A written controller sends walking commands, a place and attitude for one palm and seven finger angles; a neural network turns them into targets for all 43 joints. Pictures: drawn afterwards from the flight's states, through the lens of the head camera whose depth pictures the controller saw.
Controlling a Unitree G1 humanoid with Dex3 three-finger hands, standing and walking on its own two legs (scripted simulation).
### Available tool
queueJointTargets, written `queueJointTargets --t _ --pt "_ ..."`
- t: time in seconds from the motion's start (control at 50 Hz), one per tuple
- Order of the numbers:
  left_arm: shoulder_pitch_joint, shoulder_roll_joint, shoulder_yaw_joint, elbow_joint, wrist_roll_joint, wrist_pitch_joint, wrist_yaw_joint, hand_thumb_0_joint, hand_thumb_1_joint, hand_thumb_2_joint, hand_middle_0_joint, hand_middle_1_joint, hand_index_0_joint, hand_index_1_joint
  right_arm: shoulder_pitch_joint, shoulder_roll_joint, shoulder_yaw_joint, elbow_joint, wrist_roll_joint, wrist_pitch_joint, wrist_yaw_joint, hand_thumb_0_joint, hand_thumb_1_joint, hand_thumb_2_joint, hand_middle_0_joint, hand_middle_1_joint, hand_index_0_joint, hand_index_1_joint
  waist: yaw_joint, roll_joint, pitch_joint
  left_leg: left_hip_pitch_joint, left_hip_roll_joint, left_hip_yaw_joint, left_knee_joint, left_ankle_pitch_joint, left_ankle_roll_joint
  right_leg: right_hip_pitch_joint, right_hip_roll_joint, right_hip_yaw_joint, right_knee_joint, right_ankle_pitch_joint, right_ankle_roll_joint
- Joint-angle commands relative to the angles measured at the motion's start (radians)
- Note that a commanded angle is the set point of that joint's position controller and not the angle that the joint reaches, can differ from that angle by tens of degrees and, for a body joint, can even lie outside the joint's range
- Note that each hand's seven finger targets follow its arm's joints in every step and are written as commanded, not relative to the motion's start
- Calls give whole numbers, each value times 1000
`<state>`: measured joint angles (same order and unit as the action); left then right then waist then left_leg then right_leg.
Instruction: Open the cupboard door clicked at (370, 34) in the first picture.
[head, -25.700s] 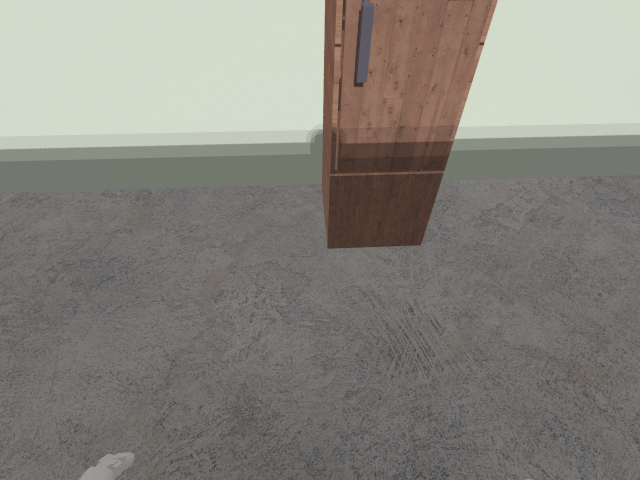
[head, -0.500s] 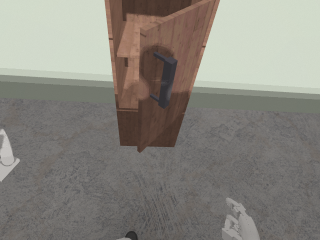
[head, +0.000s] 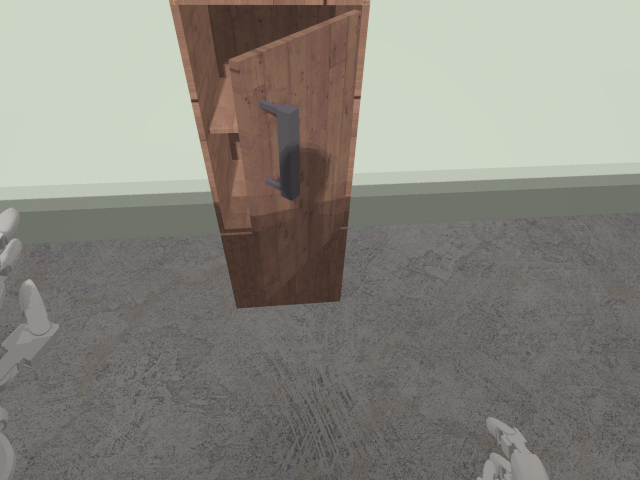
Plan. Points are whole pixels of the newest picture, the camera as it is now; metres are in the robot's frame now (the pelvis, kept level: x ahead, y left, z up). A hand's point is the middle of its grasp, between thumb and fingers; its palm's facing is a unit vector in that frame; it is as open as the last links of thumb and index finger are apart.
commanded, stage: stop stepping back and stand still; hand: left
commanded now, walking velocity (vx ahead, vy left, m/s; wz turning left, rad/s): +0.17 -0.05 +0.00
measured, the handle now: (279, 151) +0.63 +0.08 +0.10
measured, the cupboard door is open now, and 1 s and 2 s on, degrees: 49 49 49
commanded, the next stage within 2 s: let the arm hang, fingers relaxed in 0.38 s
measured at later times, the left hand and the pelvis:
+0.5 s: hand (50, 372) +0.18 +0.24 +0.17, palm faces +0.40 -0.79 -0.47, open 7.4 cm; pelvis -0.02 -0.01 +0.02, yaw +2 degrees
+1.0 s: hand out of the picture -0.10 +0.19 -0.16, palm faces +0.12 -0.97 -0.22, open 7.2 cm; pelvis -0.06 +0.00 +0.02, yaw +6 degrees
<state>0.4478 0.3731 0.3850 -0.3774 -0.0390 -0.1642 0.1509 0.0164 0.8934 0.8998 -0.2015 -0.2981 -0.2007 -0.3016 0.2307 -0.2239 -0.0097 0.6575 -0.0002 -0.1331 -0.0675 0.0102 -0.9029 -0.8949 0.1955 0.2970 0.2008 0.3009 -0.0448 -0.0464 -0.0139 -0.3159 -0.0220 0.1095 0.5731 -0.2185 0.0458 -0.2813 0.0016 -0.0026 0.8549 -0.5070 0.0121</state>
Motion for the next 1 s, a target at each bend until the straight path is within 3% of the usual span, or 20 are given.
queueJointTargets --t 0.0,0.04,0.06,0.08,0.1,0.14,0.22,0.34,0.44,0.46,0.5,0.54,0.6,0.62,0.64,0.68,0.72,0.78,0.82,0.98 --pt "127 275 218 -402 -3 -93 36 0 900 900 -200 -300 -200 -300 -117 -102 -27 -181 -5 -60 1 0 -900 -900 200 300 200 300 58 275 -40 -186 217 -256 -396 -391 80 192 12 -97 -133 64 -22" --pt "164 263 229 -367 5 -101 39 0 900 900 -200 -300 -200 -300 -126 -104 -28 -198 -7 -47 -3 0 -900 -900 200 300 200 300 60 326 -21 -328 172 -177 -326 -509 37 319 14 -115 -241 86 -37" --pt "168 254 227 -324 10 -103 38 0 900 900 -200 -300 -200 -300 -124 -97 -33 -197 -8 -37 -5 0 -900 -900 200 300 200 300 64 240 3 -389 121 -131 -181 -499 9 328 -15 -40 -335 36 -63" --pt "169 257 226 -288 12 -102 33 0 900 900 -200 -300 -200 -300 -113 -85 -47 -201 -5 -21 -5 0 -900 -900 200 300 200 300 66 1 23 -396 27 -59 156 -415 -26 207 -153 236 -539 -188 -136" --pt "111 251 202 -281 5 -101 29 0 900 900 -200 -300 -200 -300 -125 -94 -51 -195 -3 -19 -2 0 -900 -900 200 300 200 300 68 -203 51 -417 -6 -80 506 -316 -44 47 -390 647 -755 -384 -230" --pt "28 235 200 -237 5 -132 17 0 900 900 -200 -300 -200 -300 -62 -107 -53 -142 -14 -39 1 0 -900 -900 200 300 200 300 13 -83 67 -365 47 -167 659 -127 -53 -43 -356 518 -742 -194 -194" --pt "-7 175 120 -60 16 -143 0 0 900 900 -200 -300 -200 -300 -66 -93 -34 -114 -5 -30 -10 0 -900 -900 200 300 200 300 20 -14 12 -294 68 -94 493 -6 -55 56 -249 187 -637 206 -121" --pt "-31 191 100 -189 24 -143 26 0 900 900 -200 -300 -200 -300 -106 -98 -41 -144 -6 -62 -19 0 -900 -900 200 300 200 300 70 -163 -42 -99 25 -5 71 -60 -19 192 -236 144 -604 427 -57" --pt "51 239 181 -392 9 -142 45 0 900 900 -200 -300 -200 -300 -92 -100 -47 -186 -11 -57 -9 0 -900 -900 200 300 200 300 61 46 -132 130 48 -68 -202 83 -7 212 -178 109 -464 482 -53" --pt "10 27 -273 506 108 43 -113 0 900 900 -200 -300 -200 -300 -77 -300 -84 82 -16 -65 92 0 -900 -900 200 300 200 300 -11 147 -46 94 146 -192 -15 445 31 -25 -174 -22 -227 659 -31" --pt "50 -74 -295 491 76 154 -134 0 900 900 -200 -300 -200 -300 -24 -219 -68 8 -7 32 77 0 -900 -900 200 300 200 300 27 245 -73 126 262 -262 -100 654 91 -77 -56 -29 -146 139 -15" --pt "-55 -58 -296 537 76 157 -136 0 900 900 -200 -300 -200 -300 -35 -204 -48 -3 -29 58 73 0 -900 -900 200 300 200 300 26 212 -74 17 285 -365 -155 590 146 -98 -19 -10 -19 -26 -14" --pt "-110 8 -294 719 72 142 -140 0 900 900 -200 -300 -200 -300 -94 -231 -49 7 -39 75 64 0 -900 -900 200 300 200 300 75 9 -96 60 225 -290 -71 653 99 42 -28 18 -229 219 -28" --pt "-92 38 -291 801 76 137 -139 0 900 900 -200 -300 -200 -300 -112 -220 -48 17 -28 81 61 0 -900 -900 200 300 200 300 91 -83 -135 45 142 -205 2 508 38 146 -65 65 -342 543 -35" --pt "-103 88 -288 866 77 132 -134 0 900 900 -200 -300 -200 -300 -99 -179 -46 24 -17 89 60 0 -900 -900 200 300 200 300 73 -174 -139 -23 56 -139 46 240 -17 215 -184 206 -391 798 -74" --pt "-171 85 -309 975 69 136 -134 0 900 900 -200 -300 -200 -300 -48 -144 -37 76 -16 121 58 0 -900 -900 200 300 200 300 36 -172 -87 -2 19 -118 72 -185 -45 143 -277 259 -455 766 -155" --pt "-220 35 -330 1060 65 142 -128 0 900 900 -200 -300 -200 -300 -49 -108 -28 136 -21 141 57 0 -900 -900 200 300 200 300 23 -76 -32 45 31 -123 45 -136 -43 76 -227 226 -478 654 -151" --pt "-210 -9 -348 1171 49 147 -127 0 900 900 -200 -300 -200 -300 -24 -104 -14 210 -19 136 54 0 -900 -900 200 300 200 300 23 151 -45 175 98 -185 -114 186 -23 36 -106 115 -438 458 -68" --pt "-177 -51 -346 1240 52 160 -123 0 900 900 -200 -300 -200 -300 -41 -85 -12 246 -26 147 53 0 -900 -900 200 300 200 300 42 234 20 60 118 -216 -199 -51 -12 63 -78 90 -509 202 -61" --pt "-155 -46 -350 1412 51 154 -128 0 900 900 -200 -300 -200 -300 59 -96 -27 362 -20 142 44 0 -900 -900 200 300 200 300 37 78 42 75 117 -225 -261 -144 -6 45 -76 85 -561 129 -69"
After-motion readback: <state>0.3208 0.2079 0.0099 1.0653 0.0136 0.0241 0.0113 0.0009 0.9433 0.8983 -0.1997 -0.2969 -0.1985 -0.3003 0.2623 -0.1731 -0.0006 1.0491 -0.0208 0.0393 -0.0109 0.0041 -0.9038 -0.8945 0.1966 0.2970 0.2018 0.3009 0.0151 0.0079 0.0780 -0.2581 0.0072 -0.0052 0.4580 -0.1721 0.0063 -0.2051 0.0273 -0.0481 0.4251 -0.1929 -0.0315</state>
